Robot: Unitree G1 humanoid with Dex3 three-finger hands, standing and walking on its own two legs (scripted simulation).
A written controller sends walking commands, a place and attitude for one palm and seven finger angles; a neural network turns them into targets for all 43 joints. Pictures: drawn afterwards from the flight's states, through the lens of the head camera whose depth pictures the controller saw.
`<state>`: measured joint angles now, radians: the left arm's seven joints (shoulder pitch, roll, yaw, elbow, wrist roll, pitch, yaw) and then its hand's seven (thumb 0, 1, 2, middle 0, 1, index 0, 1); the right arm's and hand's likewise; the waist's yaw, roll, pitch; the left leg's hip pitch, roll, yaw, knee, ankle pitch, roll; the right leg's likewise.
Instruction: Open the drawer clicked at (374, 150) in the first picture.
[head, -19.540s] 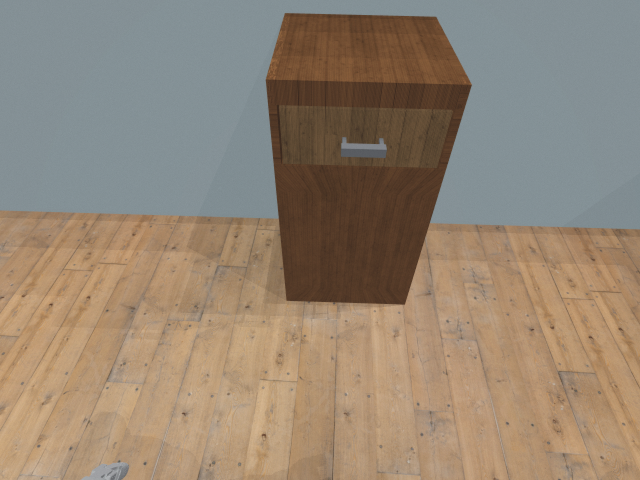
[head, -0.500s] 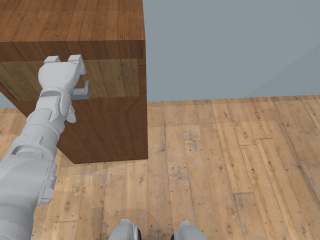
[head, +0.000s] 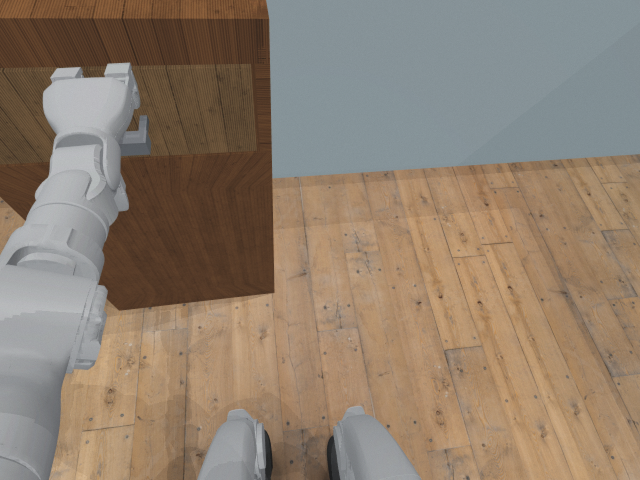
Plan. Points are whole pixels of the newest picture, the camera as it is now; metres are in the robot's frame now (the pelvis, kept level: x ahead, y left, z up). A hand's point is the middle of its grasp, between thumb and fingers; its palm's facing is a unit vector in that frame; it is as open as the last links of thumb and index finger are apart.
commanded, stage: lower the fingers behind the handle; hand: left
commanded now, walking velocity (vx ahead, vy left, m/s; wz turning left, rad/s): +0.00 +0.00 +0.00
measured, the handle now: (108, 133) +0.59 +0.24 +0.03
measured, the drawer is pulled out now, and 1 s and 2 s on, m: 0.00 0.00 0.00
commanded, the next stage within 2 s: lift the fingers back up to retry in 0.32 s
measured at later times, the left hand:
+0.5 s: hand (109, 159) +0.54 +0.23 +0.04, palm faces -0.05 -0.01 -1.00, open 13.7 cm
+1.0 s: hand (110, 134) +0.54 +0.21 +0.08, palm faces -0.03 -0.09 -1.00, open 13.5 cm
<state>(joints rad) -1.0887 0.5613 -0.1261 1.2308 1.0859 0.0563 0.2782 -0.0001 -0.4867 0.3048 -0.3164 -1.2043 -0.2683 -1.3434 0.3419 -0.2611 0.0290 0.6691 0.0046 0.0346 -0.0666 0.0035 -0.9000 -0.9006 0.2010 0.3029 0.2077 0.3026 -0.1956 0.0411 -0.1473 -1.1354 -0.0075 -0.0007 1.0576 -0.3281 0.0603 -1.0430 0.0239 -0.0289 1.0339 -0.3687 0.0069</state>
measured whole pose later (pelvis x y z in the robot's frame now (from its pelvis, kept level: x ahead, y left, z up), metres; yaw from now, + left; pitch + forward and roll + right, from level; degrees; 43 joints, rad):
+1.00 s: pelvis +0.11 -0.02 +0.05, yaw +1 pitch +18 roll -2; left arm -0.56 0.47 -0.08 0.72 0.97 -0.09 0.28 0.00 -0.48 0.31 -0.39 -1.21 -0.38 -1.19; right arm 0.33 -0.26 -0.06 0.73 -0.02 0.07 -0.05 0.00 -0.90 -0.90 0.20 0.30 0.21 0.30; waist -0.04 0.08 -0.14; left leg -0.75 -0.02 -0.04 0.81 -0.38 0.03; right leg -0.64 0.03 -0.03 0.75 -0.43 -0.01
